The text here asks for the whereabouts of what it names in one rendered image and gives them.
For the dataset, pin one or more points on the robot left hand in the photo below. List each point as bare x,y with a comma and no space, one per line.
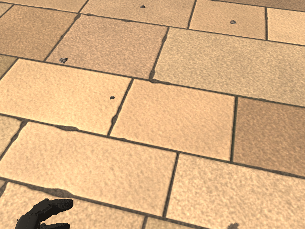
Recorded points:
42,211

